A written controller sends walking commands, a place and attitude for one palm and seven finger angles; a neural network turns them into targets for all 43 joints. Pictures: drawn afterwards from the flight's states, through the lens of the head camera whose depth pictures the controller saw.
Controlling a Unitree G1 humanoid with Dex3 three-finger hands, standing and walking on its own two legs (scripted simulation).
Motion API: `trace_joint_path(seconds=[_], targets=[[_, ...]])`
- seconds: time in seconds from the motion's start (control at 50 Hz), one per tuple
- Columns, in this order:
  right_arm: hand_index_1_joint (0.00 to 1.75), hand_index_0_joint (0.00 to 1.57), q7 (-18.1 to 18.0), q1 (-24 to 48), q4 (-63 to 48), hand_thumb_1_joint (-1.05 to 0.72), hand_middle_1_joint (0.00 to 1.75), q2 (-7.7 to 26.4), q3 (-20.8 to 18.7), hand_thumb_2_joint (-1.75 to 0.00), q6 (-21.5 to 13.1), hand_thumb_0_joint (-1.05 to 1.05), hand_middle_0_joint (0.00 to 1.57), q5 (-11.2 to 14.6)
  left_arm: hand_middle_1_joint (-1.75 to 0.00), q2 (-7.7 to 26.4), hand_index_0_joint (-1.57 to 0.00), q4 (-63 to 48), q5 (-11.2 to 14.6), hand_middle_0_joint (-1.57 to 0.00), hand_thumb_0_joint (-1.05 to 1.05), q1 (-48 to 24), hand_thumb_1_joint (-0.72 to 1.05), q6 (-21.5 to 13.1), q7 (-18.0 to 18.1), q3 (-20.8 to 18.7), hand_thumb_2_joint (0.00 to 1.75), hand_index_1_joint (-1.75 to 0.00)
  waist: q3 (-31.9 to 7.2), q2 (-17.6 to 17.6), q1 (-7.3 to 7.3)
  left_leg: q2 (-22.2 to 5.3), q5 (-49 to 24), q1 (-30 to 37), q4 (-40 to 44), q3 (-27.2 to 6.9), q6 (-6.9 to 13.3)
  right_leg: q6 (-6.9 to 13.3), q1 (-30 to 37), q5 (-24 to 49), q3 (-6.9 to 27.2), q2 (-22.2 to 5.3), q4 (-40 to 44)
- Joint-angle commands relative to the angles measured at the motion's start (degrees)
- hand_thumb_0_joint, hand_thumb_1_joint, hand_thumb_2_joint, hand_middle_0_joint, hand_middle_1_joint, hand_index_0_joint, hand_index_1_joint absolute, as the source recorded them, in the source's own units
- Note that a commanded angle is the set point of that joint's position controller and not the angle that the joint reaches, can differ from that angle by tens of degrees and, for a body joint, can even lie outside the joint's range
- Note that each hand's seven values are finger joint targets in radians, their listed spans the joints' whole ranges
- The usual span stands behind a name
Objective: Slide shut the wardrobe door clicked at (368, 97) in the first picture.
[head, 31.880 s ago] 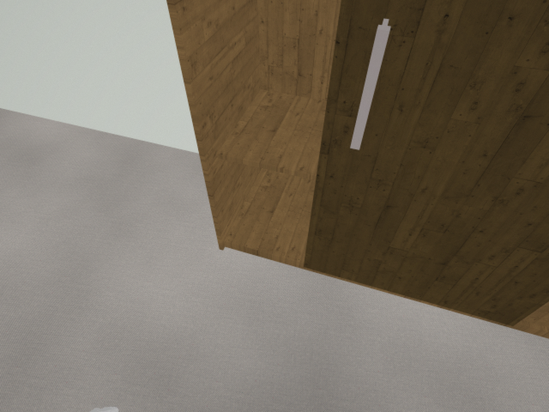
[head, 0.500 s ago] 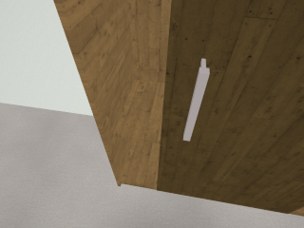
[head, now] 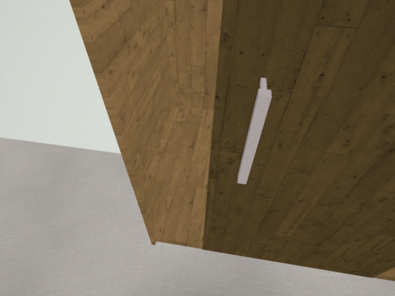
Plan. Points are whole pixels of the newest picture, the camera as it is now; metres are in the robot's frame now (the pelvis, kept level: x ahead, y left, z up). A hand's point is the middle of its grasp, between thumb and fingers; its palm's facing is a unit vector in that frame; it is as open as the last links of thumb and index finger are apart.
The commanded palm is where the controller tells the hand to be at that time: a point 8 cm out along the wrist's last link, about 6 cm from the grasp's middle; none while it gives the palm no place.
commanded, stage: look again from close up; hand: right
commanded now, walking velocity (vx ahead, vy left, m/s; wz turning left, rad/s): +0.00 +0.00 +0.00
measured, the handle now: (251, 137) +0.43 -0.09 +0.10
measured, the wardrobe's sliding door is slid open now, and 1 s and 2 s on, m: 0.24 0.24 0.24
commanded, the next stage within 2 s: none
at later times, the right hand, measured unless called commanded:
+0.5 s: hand out of the picture -0.05 -0.16 -0.18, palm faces +0.06 +0.98 -0.17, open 7.4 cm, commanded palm none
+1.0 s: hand out of the picture -0.05 -0.16 -0.18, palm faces +0.07 +0.98 -0.17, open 7.4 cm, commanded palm none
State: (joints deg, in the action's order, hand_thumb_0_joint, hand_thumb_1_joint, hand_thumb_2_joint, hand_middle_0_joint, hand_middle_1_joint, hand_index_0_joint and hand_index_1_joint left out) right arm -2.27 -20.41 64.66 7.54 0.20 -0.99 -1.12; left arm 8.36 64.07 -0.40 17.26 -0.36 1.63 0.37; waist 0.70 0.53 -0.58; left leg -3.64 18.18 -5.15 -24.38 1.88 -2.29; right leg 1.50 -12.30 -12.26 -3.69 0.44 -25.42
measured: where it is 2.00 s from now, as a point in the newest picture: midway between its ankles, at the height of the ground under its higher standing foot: outside the picture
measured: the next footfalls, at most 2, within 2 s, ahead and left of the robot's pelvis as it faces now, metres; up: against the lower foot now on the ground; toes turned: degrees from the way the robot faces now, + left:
none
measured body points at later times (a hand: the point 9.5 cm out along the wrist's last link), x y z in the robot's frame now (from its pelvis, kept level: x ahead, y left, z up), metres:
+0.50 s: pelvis +0.00 +0.00 +0.00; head +0.00 +0.00 +0.45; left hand -0.01 +0.22 -0.16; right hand -0.05 -0.21 -0.16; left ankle -0.06 +0.14 -0.74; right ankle +0.02 -0.10 -0.74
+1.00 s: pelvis +0.00 +0.00 +0.00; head -0.01 +0.00 +0.45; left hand -0.02 +0.21 -0.16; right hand -0.06 -0.21 -0.16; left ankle -0.06 +0.14 -0.74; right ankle +0.02 -0.10 -0.74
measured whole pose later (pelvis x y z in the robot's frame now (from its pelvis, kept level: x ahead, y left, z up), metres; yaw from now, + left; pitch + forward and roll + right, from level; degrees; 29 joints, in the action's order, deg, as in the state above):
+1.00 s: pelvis +0.00 +0.00 +0.00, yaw -1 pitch -1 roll +0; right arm -2.4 -22.1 64.9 6.8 -0.3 -0.9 -1.1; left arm 6.9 64.0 -0.4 19.3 -0.5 1.9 0.3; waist 0.2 0.6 -0.7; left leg -3.7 18.2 -5.4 -24.8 2.6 -2.3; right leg 1.6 -13.0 -12.2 -3.0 0.6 -26.2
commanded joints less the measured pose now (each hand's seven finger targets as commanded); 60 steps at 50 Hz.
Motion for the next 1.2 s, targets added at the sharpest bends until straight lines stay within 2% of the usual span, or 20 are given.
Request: trace_joint_path(seconds=[0.0, 0.12, 0.24, 0.28, 0.3, 0.48, 0.58, 0.6, 0.68, 0.7, 0.78, 0.8, 0.88, 0.9, 1.06, 1.1, 1.18], targets=[[0.30, 0.20, -0.5, -6.1, -0.3, -0.90, 0.30, 5.5, -0.8, -0.90, -0.5, 0.00, 0.20, 0.2, -0.30, 4.8, -0.20, -1.6, 0.2, -0.20, 0.00, 3.6, 0.90, -0.9, 0.3, -0.9, 0.90, -0.30, 4.9, 0.2, -0.35, -2.8, -8.0, -6.0, 4.8, -1.9, 3.2, 0.9, 1.0, 7.2, 5.3, -5.1, 4.5], [0.30, 0.20, -0.6, -6.7, -0.2, -0.90, 0.30, 5.3, -0.8, -0.90, -0.5, 0.00, 0.20, 0.2, -0.30, 4.4, -0.20, -1.7, 0.1, -0.20, 0.00, 3.8, 0.90, -0.8, 0.3, -0.9, 0.90, -0.30, 5.4, 0.0, -0.22, -2.9, -7.6, -6.5, 5.1, -2.3, 3.4, 0.7, 0.7, 6.6, 5.2, -4.8, 4.1], [0.30, 0.20, -0.6, -6.9, -0.1, -0.90, 0.30, 5.1, -0.9, -0.90, -0.5, 0.00, 0.20, 0.2, -0.30, 4.5, -0.20, -1.7, 0.0, -0.20, 0.00, 4.6, 0.90, -1.1, 0.4, -1.0, 0.90, -0.30, 4.2, -0.9, -0.17, -2.7, -8.6, -6.0, 4.3, -1.8, 3.3, 0.8, 1.3, 8.0, 5.4, -5.0, 4.0], [0.30, 0.20, -0.6, -7.0, 0.0, -0.90, 0.30, 5.0, -0.8, -0.90, -0.5, 0.00, 0.20, 0.2, -0.30, 4.6, -0.20, -1.7, 0.1, -0.20, 0.00, 4.7, 0.90, -1.1, 0.4, -0.9, 0.90, -0.30, 4.3, -0.3, -0.12, -2.5, -8.3, -6.2, 4.3, -1.8, 3.3, 0.8, 1.3, 7.8, 5.5, -5.1, 4.1], [0.30, 0.20, -0.6, -6.9, 0.1, -0.90, 0.30, 4.8, -0.8, -0.90, -0.4, 0.00, 0.20, 0.2, -0.30, 4.2, -0.20, -1.6, 0.2, -0.20, 0.00, 4.4, 0.90, -1.0, 0.5, -1.0, 0.90, -0.30, 5.8, 0.1, -0.37, -2.5, -8.0, -6.5, 4.7, -1.8, 3.3, 0.9, 0.4, 7.3, 5.5, -5.0, 4.2], [0.30, 0.20, -0.6, -7.7, 0.1, -0.90, 0.30, 4.6, -0.9, -0.90, -0.5, 0.00, 0.20, 0.2, -0.30, 4.0, -0.20, -1.6, 0.0, -0.20, 0.00, 5.0, 0.90, -1.0, 0.5, -1.0, 0.90, -0.30, 3.9, -0.2, -0.25, -2.7, -7.8, -6.1, 4.6, -1.8, 3.4, 0.9, 1.4, 7.3, 5.6, -4.9, 3.8], [0.30, 0.20, -0.6, -7.8, 0.2, -0.90, 0.30, 4.4, -0.9, -0.90, -0.5, 0.00, 0.20, 0.2, -0.30, 3.9, -0.20, -1.6, 0.1, -0.20, 0.00, 5.0, 0.90, -1.0, 0.5, -1.0, 0.90, -0.30, 5.1, -0.5, -0.28, -2.7, -7.1, -6.5, 4.8, -1.6, 3.4, 0.8, 0.6, 6.4, 5.6, -4.8, 4.0], [0.30, 0.20, -0.6, -7.6, 0.3, -0.90, 0.30, 4.4, -0.8, -0.90, -0.4, 0.00, 0.20, 0.2, -0.30, 3.7, -0.20, -1.5, 0.2, -0.20, 0.00, 4.9, 0.90, -0.8, 0.5, -1.1, 0.90, -0.30, 6.4, -0.3, -0.35, -2.4, -6.1, -6.8, 5.1, -1.7, 3.4, 0.8, -0.2, 5.4, 5.5, -4.7, 4.2], [0.30, 0.20, -0.6, -7.8, 0.2, -0.90, 0.30, 4.3, -1.0, -0.90, -0.4, 0.00, 0.20, 0.2, -0.30, 3.9, -0.20, -1.5, 0.0, -0.20, 0.00, 5.5, 0.90, -1.0, 0.5, -1.1, 0.90, -0.30, 5.0, -0.5, -0.14, -2.4, -6.0, -6.8, 4.5, -1.5, 3.4, 0.8, 0.8, 5.5, 5.9, -4.9, 4.4], [0.30, 0.20, -0.6, -7.7, 0.3, -0.90, 0.30, 4.3, -0.9, -0.90, -0.3, 0.00, 0.20, 0.2, -0.30, 3.8, -0.20, -1.5, 0.1, -0.20, 0.00, 5.3, 0.90, -0.9, 0.5, -1.1, 0.90, -0.30, 6.4, -0.2, -0.41, -2.3, -5.6, -7.0, 4.9, -1.4, 3.3, 0.9, -0.1, 4.9, 5.7, -4.9, 4.7], [0.30, 0.20, -0.6, -8.0, 0.1, -0.90, 0.30, 4.1, -1.0, -0.90, -0.3, 0.00, 0.20, 0.1, -0.30, 3.9, -0.20, -1.6, 0.0, -0.20, 0.00, 6.0, 0.90, -1.1, 0.6, -1.2, 0.90, -0.30, 5.1, -1.0, -0.15, -2.2, -5.8, -6.8, 4.3, -1.6, 3.5, 0.9, 0.4, 5.1, 6.1, -4.9, 4.7], [0.30, 0.20, -0.6, -8.0, 0.1, -0.90, 0.30, 4.2, -1.1, -0.90, -0.3, 0.00, 0.20, 0.2, -0.30, 3.8, -0.20, -1.5, 0.1, -0.20, 0.00, 5.8, 0.90, -1.0, 0.6, -1.1, 0.90, -0.30, 5.9, -0.7, -0.42, -2.3, -5.8, -6.7, 4.6, -1.4, 3.4, 1.0, -0.3, 5.0, 5.9, -4.9, 4.7], [0.30, 0.20, -0.6, -8.3, 0.0, -0.90, 0.30, 4.1, -1.2, -0.90, -0.4, 0.00, 0.20, 0.2, -0.30, 3.9, -0.20, -1.7, 0.1, -0.20, 0.00, 6.2, 0.90, -1.2, 0.6, -1.1, 0.90, -0.30, 4.0, -0.4, -0.27, -2.4, -7.0, -6.1, 4.0, -1.2, 3.3, 1.0, 0.7, 6.6, 6.0, -4.9, 4.2], [0.30, 0.20, -0.6, -8.0, 0.1, -0.90, 0.30, 4.0, -1.1, -0.90, -0.4, 0.00, 0.20, 0.2, -0.30, 3.4, -0.20, -1.6, 0.2, -0.20, 0.00, 5.8, 0.90, -1.1, 0.6, -1.1, 0.90, -0.30, 5.7, -0.1, -0.44, -2.3, -6.6, -6.4, 4.4, -1.2, 3.4, 1.0, -0.4, 6.0, 5.9, -4.8, 4.4], [0.30, 0.20, -0.7, -8.4, 0.1, -0.90, 0.30, 4.1, -1.1, -0.90, -0.5, 0.00, 0.20, 0.2, -0.30, 3.4, -0.20, -1.5, 0.1, -0.20, 0.00, 6.2, 0.90, -1.1, 0.6, -1.1, 0.90, -0.30, 4.6, -0.2, -0.24, -2.4, -7.5, -6.1, 4.3, -1.4, 3.4, 0.9, 0.4, 7.0, 5.8, -4.8, 3.9], [0.30, 0.20, -0.7, -8.3, 0.3, -0.90, 0.30, 3.9, -1.0, -0.90, -0.4, 0.00, 0.20, 0.2, -0.30, 3.2, -0.20, -1.4, 0.2, -0.20, 0.00, 5.8, 0.90, -1.0, 0.6, -1.1, 0.90, -0.30, 7.0, -0.1, -0.48, -2.4, -6.2, -7.0, 4.9, -1.2, 3.4, 0.9, -0.8, 5.6, 5.7, -4.6, 4.1], [0.30, 0.20, -0.6, -8.6, 0.2, -0.90, 0.30, 3.8, -1.1, -0.90, -0.3, 0.00, 0.20, 0.2, -0.30, 3.3, -0.20, -1.5, 0.0, -0.20, 0.00, 6.4, 0.90, -1.0, 0.6, -1.1, 0.90, -0.30, 5.6, -0.6, -0.24, -2.3, -4.5, -7.1, 4.6, -1.3, 3.6, 0.8, -0.2, 3.9, 6.0, -4.6, 4.4]])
